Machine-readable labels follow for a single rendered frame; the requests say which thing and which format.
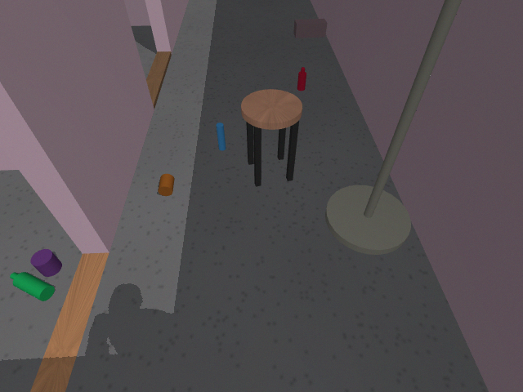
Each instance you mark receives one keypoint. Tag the coat stand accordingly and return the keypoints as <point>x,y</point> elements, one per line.
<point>368,219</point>

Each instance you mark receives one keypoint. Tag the stool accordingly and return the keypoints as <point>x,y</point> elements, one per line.
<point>271,109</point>

